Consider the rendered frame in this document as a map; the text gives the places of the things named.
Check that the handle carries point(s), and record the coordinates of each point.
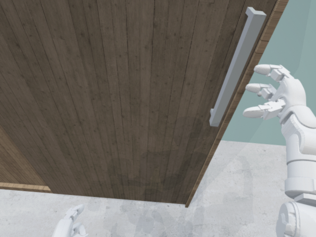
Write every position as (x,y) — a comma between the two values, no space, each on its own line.
(246,42)

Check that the robot left hand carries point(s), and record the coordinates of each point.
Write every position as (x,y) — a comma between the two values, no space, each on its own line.
(65,227)

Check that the robot right hand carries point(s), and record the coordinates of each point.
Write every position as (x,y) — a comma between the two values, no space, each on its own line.
(290,93)

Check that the right robot upper arm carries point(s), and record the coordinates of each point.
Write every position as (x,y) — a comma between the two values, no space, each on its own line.
(296,220)

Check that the wardrobe door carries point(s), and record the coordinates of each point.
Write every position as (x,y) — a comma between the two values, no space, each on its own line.
(112,98)
(14,167)

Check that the right robot forearm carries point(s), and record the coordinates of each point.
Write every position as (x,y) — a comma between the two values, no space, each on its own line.
(299,129)

